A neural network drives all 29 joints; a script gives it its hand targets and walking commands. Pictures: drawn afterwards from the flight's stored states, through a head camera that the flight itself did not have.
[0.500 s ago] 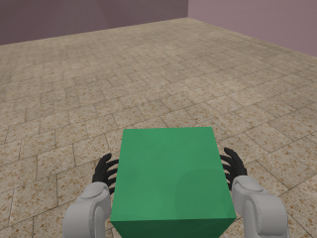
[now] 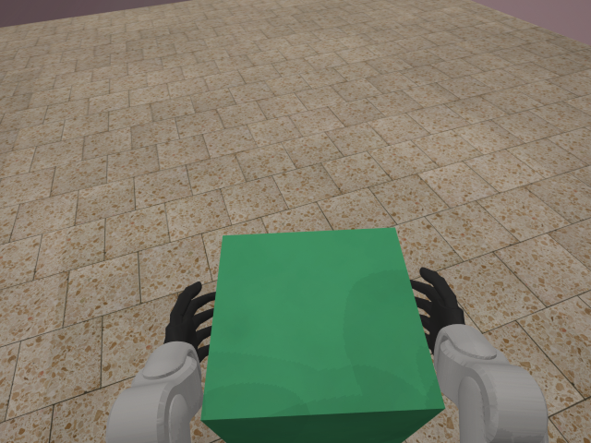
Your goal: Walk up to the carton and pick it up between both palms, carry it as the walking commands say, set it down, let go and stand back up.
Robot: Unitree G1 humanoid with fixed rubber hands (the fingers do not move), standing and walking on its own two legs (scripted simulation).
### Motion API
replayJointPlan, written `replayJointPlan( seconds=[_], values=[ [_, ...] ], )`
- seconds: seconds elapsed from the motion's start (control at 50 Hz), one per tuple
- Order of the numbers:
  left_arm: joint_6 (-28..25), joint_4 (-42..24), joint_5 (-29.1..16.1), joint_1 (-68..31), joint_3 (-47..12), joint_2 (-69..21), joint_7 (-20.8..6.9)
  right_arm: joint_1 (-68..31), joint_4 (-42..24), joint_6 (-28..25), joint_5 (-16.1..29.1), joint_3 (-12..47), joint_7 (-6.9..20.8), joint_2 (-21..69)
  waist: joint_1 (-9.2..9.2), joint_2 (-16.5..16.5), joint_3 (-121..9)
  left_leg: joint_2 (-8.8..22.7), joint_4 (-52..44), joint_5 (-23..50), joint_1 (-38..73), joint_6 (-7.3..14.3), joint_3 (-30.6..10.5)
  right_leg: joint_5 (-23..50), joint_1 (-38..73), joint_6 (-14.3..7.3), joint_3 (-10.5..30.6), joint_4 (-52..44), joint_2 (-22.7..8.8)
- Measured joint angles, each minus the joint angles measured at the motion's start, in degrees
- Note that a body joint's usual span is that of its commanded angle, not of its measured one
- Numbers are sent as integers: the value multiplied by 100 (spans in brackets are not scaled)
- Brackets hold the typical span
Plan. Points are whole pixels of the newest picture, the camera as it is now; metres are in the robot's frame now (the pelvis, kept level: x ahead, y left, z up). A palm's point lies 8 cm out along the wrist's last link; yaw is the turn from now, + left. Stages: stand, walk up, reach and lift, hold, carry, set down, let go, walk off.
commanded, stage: carry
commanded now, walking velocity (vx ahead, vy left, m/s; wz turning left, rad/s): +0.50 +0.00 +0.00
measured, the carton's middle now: (313, 350) +0.26 +0.01 +0.03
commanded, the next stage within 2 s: none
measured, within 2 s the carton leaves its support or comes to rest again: neither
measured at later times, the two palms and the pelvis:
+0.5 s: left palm (237, 160) +0.60 +0.15 +0.09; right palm (404, 167) +0.56 -0.15 +0.09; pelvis +0.33 +0.03 +0.00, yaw -6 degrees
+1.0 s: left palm (281, 87) +0.89 +0.08 +0.09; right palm (405, 87) +0.89 -0.22 +0.08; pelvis +0.63 -0.06 +0.00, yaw -2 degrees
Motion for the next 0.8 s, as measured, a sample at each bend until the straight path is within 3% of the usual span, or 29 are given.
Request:
replayJointPlan(
  seconds=[0.06, 0.12, 0.24, 0.28, 0.3, 0.36, 0.42, 0.56, 0.66, 0.74, 0.78, 0.8],
  values=[
    [-64, 64, -75, -12, 93, 2, 1, -19, 76, -65, -71, 72, 4, 1, 79, -32, 6, 91, -622, 496, -611, -47, 155, 37, 615, 37, 110, -638, -63],
    [-124, 74, -139, -79, 109, 6, -1, -11, -21, -102, -125, 84, 6, 2, 53, 3, 59, 172, -1939, 1093, -896, -20, 330, 23, 1193, 110, 183, -1190, -101],
    [-177, -147, -181, -73, 16, 6, -12, 54, -417, -60, -134, 69, -1, 4, -110, 125, 217, 20, -4025, 1905, -675, 302, 1003, -578, 1998, 333, 272, -1276, -178],
    [-159, -255, -151, -9, 24, 6, -13, 9, -418, -33, -98, 92, -5, 4, -135, 200, 207, -72, -4348, 1727, -247, 470, 1145, -1057, 1890, 389, 207, -283, -249],
    [-133, -260, -144, -42, 79, 11, -15, -49, -336, -49, -94, 118, -8, 4, -186, 163, 201, -79, -4161, 1851, -220, 601, 1160, -972, 1558, 380, 156, 706, -376],
    [-61, 12, -122, -236, 151, 13, -19, -179, -67, -45, -111, 46, -14, 4, -284, 52, 257, -106, -3835, 1329, -37, 677, 1195, -631, -13, 316, 771, 4003, -287],
    [-80, 182, -74, -241, 84, 14, -20, -130, 38, -56, -81, -35, -13, 8, -357, 43, 238, -172, -4386, 1274, 524, 540, 1149, -332, -1191, 415, 805, 4849, -376],
    [-154, 192, 3, -212, 13, 10, -20, -109, 95, -167, 4, -94, -7, 3, -376, 75, 116, -150, -5461, 1055, 1856, 395, 892, 455, -2410, 640, 621, 2904, -757],
    [-81, 44, 16, -162, 15, 10, -12, -92, 32, -135, 4, -49, 10, 3, -241, 47, 37, -76, -5809, 624, 2728, 169, 786, 1153, -2485, 627, 388, 1611, -723],
    [5, -41, -10, -174, 24, 11, -4, -54, -65, -84, -27, -15, 18, 3, -210, 40, 42, 63, -5637, 20, 3256, -88, 733, 1462, -2132, 500, 100, 830, -376],
    [37, -15, -21, -251, 18, 12, -1, -53, -110, -61, -46, -40, 22, 2, -229, -13, 64, 184, -4821, -472, 3213, -213, 752, 1798, -1655, 414, -91, 285, -165],
    [4, 87, -6, -300, -16, 9, 1, -105, -70, -51, -42, -111, 28, -3, -184, 69, 77, 346, -4016, -524, 2949, -245, 754, 1523, -1556, 41, -171, 330, -69]
  ],
)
